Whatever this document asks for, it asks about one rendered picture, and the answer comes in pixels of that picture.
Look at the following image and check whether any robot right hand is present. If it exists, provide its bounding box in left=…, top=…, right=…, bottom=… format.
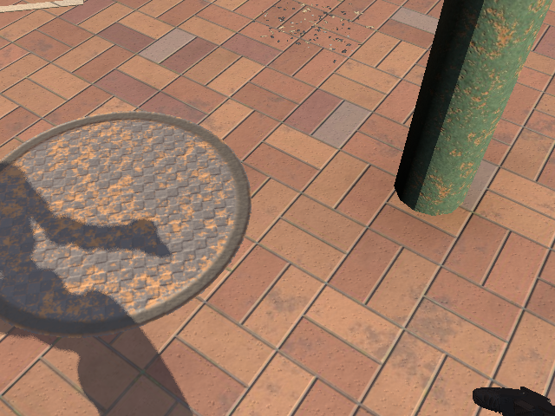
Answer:
left=473, top=387, right=555, bottom=416

